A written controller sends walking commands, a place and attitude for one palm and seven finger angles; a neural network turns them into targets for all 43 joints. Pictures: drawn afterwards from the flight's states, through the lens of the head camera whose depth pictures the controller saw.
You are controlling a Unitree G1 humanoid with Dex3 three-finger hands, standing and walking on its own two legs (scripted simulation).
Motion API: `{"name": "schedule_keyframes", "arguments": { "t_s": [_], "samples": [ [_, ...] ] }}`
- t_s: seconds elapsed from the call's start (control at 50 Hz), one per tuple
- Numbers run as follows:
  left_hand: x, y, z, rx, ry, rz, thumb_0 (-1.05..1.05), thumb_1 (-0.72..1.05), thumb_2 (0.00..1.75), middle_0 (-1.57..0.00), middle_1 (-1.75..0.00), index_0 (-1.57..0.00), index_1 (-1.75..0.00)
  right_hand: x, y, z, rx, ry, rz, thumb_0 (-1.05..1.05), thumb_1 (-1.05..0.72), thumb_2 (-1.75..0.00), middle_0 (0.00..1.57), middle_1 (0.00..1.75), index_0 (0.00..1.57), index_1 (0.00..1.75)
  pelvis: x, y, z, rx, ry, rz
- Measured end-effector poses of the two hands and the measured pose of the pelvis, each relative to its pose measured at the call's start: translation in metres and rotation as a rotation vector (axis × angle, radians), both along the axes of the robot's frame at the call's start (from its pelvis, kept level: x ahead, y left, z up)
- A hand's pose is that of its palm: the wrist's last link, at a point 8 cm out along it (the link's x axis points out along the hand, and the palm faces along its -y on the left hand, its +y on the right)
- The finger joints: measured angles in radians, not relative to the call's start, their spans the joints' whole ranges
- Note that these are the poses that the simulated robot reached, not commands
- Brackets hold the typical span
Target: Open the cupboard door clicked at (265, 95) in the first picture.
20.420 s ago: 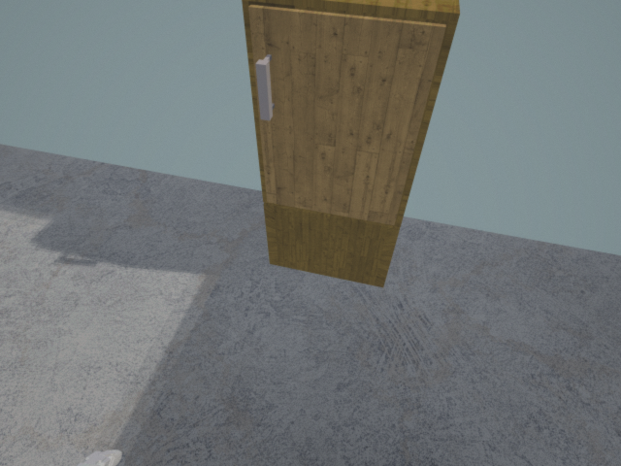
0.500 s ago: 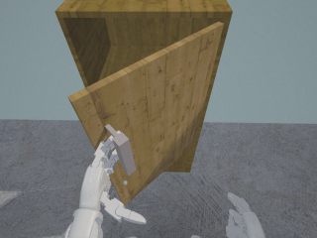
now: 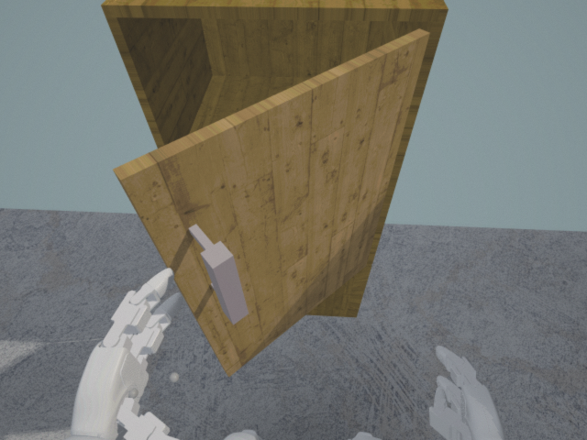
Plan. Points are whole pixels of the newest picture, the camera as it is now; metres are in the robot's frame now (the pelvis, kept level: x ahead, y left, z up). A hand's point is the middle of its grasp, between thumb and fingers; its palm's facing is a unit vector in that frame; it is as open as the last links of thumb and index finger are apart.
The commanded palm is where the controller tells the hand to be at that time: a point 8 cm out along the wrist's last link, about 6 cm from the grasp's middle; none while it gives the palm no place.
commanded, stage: slide the hand sideways off the handle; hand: left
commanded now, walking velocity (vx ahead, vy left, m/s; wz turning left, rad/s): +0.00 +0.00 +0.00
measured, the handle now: (217, 275) +0.30 +0.12 +0.09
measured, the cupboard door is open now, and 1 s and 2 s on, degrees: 43 43 43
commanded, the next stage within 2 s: draw the hand back to the body in 0.18 s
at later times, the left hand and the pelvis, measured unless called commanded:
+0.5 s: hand (129, 369) +0.18 +0.18 +0.10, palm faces +0.00 -1.00 -0.06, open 16.3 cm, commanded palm +0.14 +0.24 +0.12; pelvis +0.00 +0.01 +0.00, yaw +0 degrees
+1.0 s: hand (51, 338) +0.19 +0.24 +0.15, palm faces +0.27 -0.90 -0.34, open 14.7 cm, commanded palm +0.14 +0.29 +0.18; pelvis +0.01 +0.03 +0.04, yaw -1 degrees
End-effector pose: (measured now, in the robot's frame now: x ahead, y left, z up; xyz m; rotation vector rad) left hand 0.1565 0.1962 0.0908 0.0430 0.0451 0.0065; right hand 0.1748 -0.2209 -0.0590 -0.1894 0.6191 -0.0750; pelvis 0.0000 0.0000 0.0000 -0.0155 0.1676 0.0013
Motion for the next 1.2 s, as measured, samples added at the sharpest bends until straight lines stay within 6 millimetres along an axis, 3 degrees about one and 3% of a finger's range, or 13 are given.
{"name": "schedule_keyframes", "arguments": {
  "t_s": [0.2,0.34,0.54,0.78,0.92,1.2],
  "samples": [
    [-0.010,0.026,-0.004,0.010,0.009,0.010,-0.01,-0.50,0.30,-0.16,-0.30,-0.16,-0.30,-0.001,-0.001,-0.004,-0.013,0.002,-0.011,0.01,-0.91,-0.90,0.20,0.30,0.20,0.30,-0.003,0.001,-0.003,-0.011,0.004,0.008],
    [-0.005,0.027,-0.003,-0.016,-0.010,-0.020,-0.01,-0.50,0.30,-0.15,-0.30,-0.15,-0.30,-0.004,0.005,-0.001,-0.020,-0.016,-0.008,0.01,-0.91,-0.90,0.20,0.30,0.20,0.30,-0.006,0.007,-0.003,-0.019,-0.001,0.008],
    [0.000,0.046,0.022,0.017,-0.029,0.007,-0.01,-0.50,0.30,-0.16,-0.30,-0.15,-0.30,-0.006,0.022,0.010,0.011,-0.034,-0.020,0.01,-0.91,-0.90,0.20,0.30,0.20,0.30,-0.003,0.015,0.007,-0.023,-0.034,0.001],
    [-0.002,0.066,0.046,0.028,-0.038,0.014,-0.01,-0.48,0.30,-0.16,-0.30,-0.15,-0.30,0.007,0.033,0.028,0.004,-0.087,0.016,0.01,-0.91,-0.90,0.20,0.30,0.20,0.30,0.004,0.024,0.020,-0.029,-0.075,0.007],
    [-0.004,0.081,0.072,0.258,-0.012,0.196,-0.01,-0.34,0.36,-0.16,-0.30,-0.16,-0.30,0.011,0.039,0.042,-0.013,-0.085,0.011,0.01,-0.91,-0.90,0.20,0.30,0.20,0.30,0.008,0.027,0.035,-0.024,-0.124,-0.007],
    [0.007,0.106,0.107,0.371,-0.056,0.346,0.00,0.12,0.56,-0.18,-0.30,-0.18,-0.30,0.012,0.038,0.050,-0.034,-0.003,0.021,0.01,-0.91,-0.90,0.20,0.30,0.20,0.30,0.020,0.030,0.059,-0.008,-0.210,-0.022]
  ]
}}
